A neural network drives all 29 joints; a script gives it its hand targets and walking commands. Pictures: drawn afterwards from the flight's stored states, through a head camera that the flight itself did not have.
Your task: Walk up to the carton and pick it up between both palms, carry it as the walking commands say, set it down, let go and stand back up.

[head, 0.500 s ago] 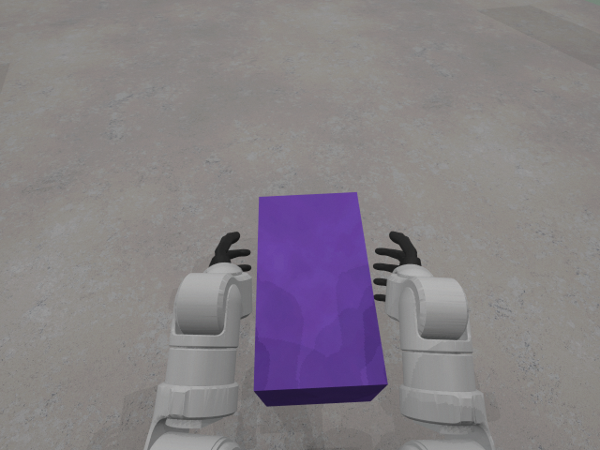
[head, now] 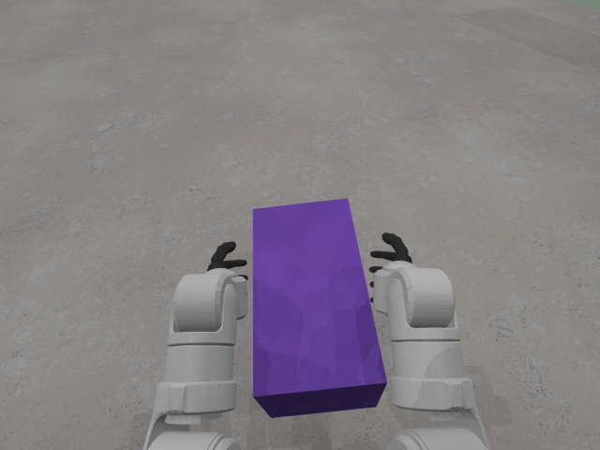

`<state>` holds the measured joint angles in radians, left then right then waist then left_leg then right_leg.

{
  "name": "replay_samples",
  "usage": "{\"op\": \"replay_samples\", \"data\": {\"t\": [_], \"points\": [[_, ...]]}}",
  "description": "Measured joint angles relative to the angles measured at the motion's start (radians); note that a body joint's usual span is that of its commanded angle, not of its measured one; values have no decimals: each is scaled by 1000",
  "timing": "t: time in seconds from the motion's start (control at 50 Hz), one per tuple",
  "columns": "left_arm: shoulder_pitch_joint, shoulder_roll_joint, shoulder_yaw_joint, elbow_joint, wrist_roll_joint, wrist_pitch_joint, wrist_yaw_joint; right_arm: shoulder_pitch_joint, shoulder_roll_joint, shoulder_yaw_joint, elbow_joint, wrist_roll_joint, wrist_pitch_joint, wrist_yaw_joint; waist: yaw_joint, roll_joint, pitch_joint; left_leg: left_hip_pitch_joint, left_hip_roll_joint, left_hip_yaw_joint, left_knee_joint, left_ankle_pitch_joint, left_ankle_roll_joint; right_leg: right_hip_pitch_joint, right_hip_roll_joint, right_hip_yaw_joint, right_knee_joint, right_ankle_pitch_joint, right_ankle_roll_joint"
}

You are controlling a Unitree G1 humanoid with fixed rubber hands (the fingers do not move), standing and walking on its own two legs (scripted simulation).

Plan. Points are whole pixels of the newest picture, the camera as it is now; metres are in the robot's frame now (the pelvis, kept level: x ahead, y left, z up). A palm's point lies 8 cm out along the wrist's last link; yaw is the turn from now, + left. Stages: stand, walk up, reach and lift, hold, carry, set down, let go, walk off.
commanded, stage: carry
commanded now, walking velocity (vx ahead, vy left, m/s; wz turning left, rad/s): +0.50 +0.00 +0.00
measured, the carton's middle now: (311, 302) +0.35 +0.00 -0.02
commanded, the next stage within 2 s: none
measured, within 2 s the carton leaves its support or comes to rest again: neither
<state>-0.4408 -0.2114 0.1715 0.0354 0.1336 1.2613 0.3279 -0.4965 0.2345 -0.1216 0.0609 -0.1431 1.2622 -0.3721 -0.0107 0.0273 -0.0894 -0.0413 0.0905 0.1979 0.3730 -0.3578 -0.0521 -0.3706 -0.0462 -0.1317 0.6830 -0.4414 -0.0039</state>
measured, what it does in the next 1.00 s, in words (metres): walks ahead: right foot, then left foot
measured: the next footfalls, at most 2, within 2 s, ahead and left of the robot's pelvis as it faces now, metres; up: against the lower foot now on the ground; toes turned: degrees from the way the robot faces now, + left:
right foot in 0.02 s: +0.09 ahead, -0.11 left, +0.00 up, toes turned -9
left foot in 0.44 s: +0.43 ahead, +0.09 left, +0.00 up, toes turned +11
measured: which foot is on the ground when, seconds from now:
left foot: down 0.00-0.06, up 0.08-0.42, down 0.44-1.00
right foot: up 0.00-0.00, down 0.02-0.46, up 0.48-0.76, down 0.78-1.00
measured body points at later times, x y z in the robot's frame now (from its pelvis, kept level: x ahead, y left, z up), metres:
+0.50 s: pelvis +0.25 +0.00 -0.01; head +0.27 +0.00 +0.44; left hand +0.57 +0.13 +0.07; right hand +0.58 -0.11 +0.08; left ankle +0.33 +0.09 -0.74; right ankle +0.08 -0.10 -0.68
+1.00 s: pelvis +0.45 -0.04 +0.00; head +0.47 -0.05 +0.45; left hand +0.77 +0.07 +0.07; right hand +0.77 -0.17 +0.08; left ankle +0.39 +0.08 -0.74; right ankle +0.49 -0.14 -0.73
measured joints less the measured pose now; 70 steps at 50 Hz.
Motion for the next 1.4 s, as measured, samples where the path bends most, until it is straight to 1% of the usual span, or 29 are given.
{"op": "replay_samples", "data": {"t": [0.02, 0.04, 0.06, 0.08, 0.12, 0.14, 0.18, 0.28, 0.4, 0.42, 0.44, 0.46, 0.48, 0.52, 0.54, 0.58, 0.68, 0.74, 0.78, 0.82, 0.84, 0.88, 0.92, 0.96, 0.98, 1.02, 1.1, 1.26, 1.4], "points": [[-9, -4, 1, -6, 0, -4, 6, -3, 1, -5, -13, -3, -4, 4, 3, 3, 12, 7, 14, -8, 19, -18, -11, -3, -1, -18, -82, 69, -1], [-18, -8, -1, -8, 0, -9, 11, 0, 0, -11, -28, -6, -8, 11, 2, 5, 19, 6, 30, -25, 59, -49, -20, 13, 1, -41, -116, 181, -13], [-24, -11, -9, 1, 3, -20, 5, 11, -5, -18, -44, -8, -15, 21, 3, 10, 21, -19, 53, -40, 136, -79, -15, 28, 7, -67, -111, 220, -31], [-27, -12, -18, 11, 9, -32, -9, 25, -11, -25, -56, -7, -24, 34, 6, 5, 19, -73, 56, -72, 257, -90, -6, 39, 9, -84, -106, 196, -51], [-21, -9, -30, 10, 9, -36, -26, 44, -18, -38, -71, 7, -31, 46, 8, -8, 22, -207, 24, -133, 503, -86, 24, 70, 8, -101, -137, 147, -69], [-16, -7, -34, 5, 6, -32, -30, 49, -20, -39, -74, 14, -29, 48, 10, -12, 24, -267, 10, -143, 579, -74, 35, 90, 8, -104, -168, 144, -67], [-6, -4, -37, -9, -3, -23, -25, 56, -23, -29, -80, 24, -25, 47, 15, -22, 31, -360, -8, -131, 618, -48, 45, 133, 5, -100, -237, 160, -53], [-4, -3, -37, -70, -27, -19, 4, 55, -22, -5, -125, 23, -28, 50, 21, -38, 68, -490, -29, -79, 444, 52, 61, 253, -3, -83, -365, 163, -43], [-12, -6, -39, -121, -16, -21, -18, 42, -16, -9, -179, 14, -26, 56, 14, -38, 92, -437, -65, -14, 127, 261, 68, 384, -8, -63, -340, 45, -2], [-11, -6, -39, -124, -12, -18, -20, 36, -14, -11, -175, 13, -24, 54, 13, -37, 87, -395, -73, 6, 70, 280, 70, 390, -12, -55, -287, 3, 7], [-9, -4, -36, -124, -6, -17, -20, 28, -11, -8, -162, 12, -27, 52, 11, -44, 80, -367, -78, 19, 51, 303, 93, 375, -24, -44, -198, -42, 16], [-7, -2, -29, -118, -3, -22, -18, 22, -9, -5, -141, 9, -37, 56, 6, -66, 77, -365, -88, 33, 85, 284, 116, 330, -48, -24, -69, -42, 21], [-3, -1, -24, -108, 0, -27, -17, 16, -6, -6, -119, 5, -43, 59, 4, -72, 77, -360, -87, 39, 109, 251, 130, 265, -44, 19, 79, -38, 27], [5, 2, -21, -85, -4, -24, -12, 12, -5, -7, -86, 2, -40, 54, 8, -60, 80, -326, -75, 37, 91, 211, 134, 131, -13, 73, 310, -29, 33], [6, 2, -22, -73, -7, -19, -7, 14, -5, -8, -74, 3, -35, 48, 10, -52, 83, -301, -68, 33, 62, 212, 123, 75, -6, 78, 362, -14, 37], [3, 1, -26, -58, -14, -8, 11, 20, -7, -10, -64, 12, -29, 36, 16, -44, 92, -249, -57, 26, -2, 222, 107, 0, -9, 70, 316, 25, 51], [-18, -8, -36, -82, -21, -13, 58, 11, -4, -24, -95, 18, -41, 42, 25, -49, 119, -164, -36, 3, -64, 198, 81, -79, -20, 41, -19, 114, 71], [-18, -8, -40, -106, -20, -21, 44, 16, -6, -28, -120, 5, -51, 73, 33, -51, 119, -126, -21, -11, -30, 141, 52, -65, -13, 2, -173, 267, 63], [-21, -9, -39, -115, -15, -15, 27, 27, -10, -30, -133, -4, -50, 100, 38, -66, 106, -110, -20, -19, 40, 73, 28, -13, -20, -30, -293, 435, 57], [-21, -10, -46, -99, -7, -23, 10, 37, -15, -43, -133, -9, -56, 123, 37, -32, 85, -121, 12, -41, 132, 6, 8, 11, 3, -55, -276, 391, -14], [-24, -10, -48, -84, 0, -28, -2, 44, -18, -46, -136, -7, -55, 122, 32, -13, 75, -134, 21, -60, 168, -16, 0, 10, 12, -63, -254, 350, -36], [-32, -14, -49, -53, 11, -30, -21, 59, -24, -39, -142, 5, -44, 91, 18, 2, 58, -167, 14, -88, 219, -70, -8, 8, 13, -69, -234, 300, -52], [-38, -16, -51, -33, 17, -30, -28, 63, -26, -29, -148, 22, -31, 43, 3, 3, 54, -192, 1, -88, 210, -73, -10, 8, 4, -67, -227, 283, -47], [-41, -17, -49, -24, 21, -32, -25, 54, -22, -23, -146, 35, -23, 1, -11, 7, 61, -194, -2, -74, 141, 15, -10, 12, 4, -63, -217, 269, -43], [-40, -17, -46, -23, 21, -34, -24, 48, -19, -21, -141, 40, -21, -15, -14, 8, 64, -186, 0, -66, 116, 55, -2, 13, 6, -59, -208, 260, -41], [-30, -13, -40, -25, 16, -37, -26, 38, -15, -19, -127, 44, -22, -26, -19, -4, 65, -171, -3, -53, 109, 45, 13, 15, 4, -48, -197, 245, -36], [-10, -5, -35, -53, 10, -36, -36, 23, -9, -24, -112, 36, -28, -2, -15, -21, 60, -170, -1, -45, 129, 23, 9, 19, 6, -38, -192, 231, -31], [2, 0, -45, -78, 0, -33, -16, 46, -18, -16, -114, 17, -49, 69, 11, -36, 39, -159, -6, -37, 144, 2, 15, 23, -1, -28, -168, 212, -20], [8, 2, -52, -52, -8, -26, 0, 58, -23, -13, -87, 7, -47, 84, 23, -35, 31, -147, -9, -33, 157, -22, 34, 28, -6, -24, -149, 208, -10]]}}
